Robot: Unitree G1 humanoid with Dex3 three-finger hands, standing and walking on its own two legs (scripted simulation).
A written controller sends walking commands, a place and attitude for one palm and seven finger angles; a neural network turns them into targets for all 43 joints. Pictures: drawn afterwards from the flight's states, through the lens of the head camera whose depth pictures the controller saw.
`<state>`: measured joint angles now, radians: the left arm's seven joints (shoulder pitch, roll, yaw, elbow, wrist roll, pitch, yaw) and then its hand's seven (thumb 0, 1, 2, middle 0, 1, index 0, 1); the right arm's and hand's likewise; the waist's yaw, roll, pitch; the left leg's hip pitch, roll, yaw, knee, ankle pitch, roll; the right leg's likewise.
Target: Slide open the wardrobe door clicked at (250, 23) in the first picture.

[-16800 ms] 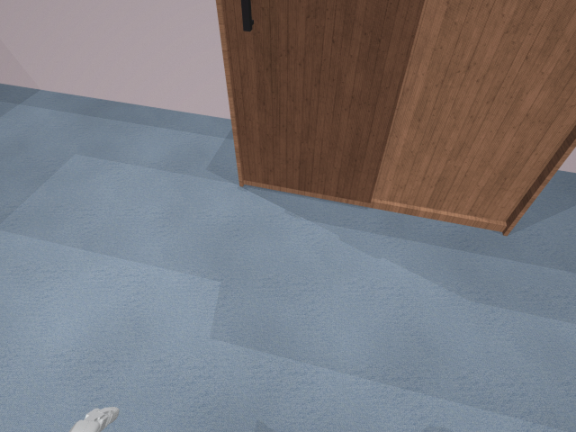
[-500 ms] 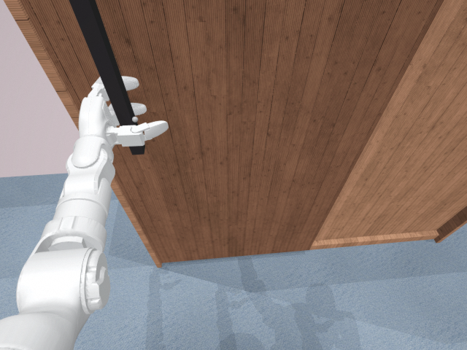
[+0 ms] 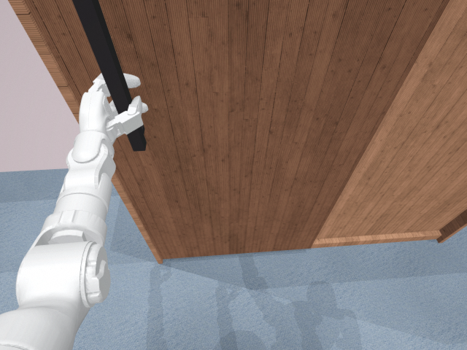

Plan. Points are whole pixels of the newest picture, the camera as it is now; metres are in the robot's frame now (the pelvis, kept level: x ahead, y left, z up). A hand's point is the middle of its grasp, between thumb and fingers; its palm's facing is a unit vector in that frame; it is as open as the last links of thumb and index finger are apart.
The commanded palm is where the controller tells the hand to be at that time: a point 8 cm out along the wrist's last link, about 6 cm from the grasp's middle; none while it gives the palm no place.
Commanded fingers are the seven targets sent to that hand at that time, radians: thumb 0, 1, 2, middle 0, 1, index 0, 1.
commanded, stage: grip the handle and tug to test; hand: left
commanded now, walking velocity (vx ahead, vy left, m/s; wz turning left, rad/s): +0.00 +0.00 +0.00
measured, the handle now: (118, 74) +0.52 +0.19 +0.20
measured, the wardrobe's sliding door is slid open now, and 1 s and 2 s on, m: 0.00 0.00 0.09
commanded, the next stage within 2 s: tug the door sideways, standing still in 0.56 s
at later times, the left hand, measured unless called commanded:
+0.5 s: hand (135, 115) +0.47 +0.17 +0.15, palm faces +0.07 -1.00 +0.01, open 5.7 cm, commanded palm +0.42 +0.21 +0.15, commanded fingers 0.00 0.90 0.90 -0.45 -1.40 -0.45 -1.40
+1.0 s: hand (136, 114) +0.47 +0.16 +0.15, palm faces +0.12 -0.99 +0.00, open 5.7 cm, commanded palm +0.45 +0.18 +0.15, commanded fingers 0.00 0.90 0.90 -0.45 -1.40 -0.45 -1.40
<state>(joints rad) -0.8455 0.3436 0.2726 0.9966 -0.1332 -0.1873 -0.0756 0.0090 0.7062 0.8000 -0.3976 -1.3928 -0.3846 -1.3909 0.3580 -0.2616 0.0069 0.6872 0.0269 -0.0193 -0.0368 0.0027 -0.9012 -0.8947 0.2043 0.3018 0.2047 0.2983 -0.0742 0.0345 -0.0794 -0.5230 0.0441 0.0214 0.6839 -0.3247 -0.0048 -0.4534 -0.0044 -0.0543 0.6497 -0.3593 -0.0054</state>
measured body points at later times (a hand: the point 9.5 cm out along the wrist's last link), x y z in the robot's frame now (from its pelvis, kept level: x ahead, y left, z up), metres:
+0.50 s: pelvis +0.02 +0.00 +0.00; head +0.05 -0.01 +0.45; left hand +0.46 +0.22 +0.15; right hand +0.07 -0.27 -0.11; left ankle +0.01 +0.12 -0.72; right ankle -0.03 -0.12 -0.72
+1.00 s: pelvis +0.03 +0.01 +0.01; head +0.07 +0.00 +0.46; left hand +0.46 +0.22 +0.15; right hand +0.15 -0.24 -0.11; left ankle +0.01 +0.12 -0.72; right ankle -0.03 -0.12 -0.72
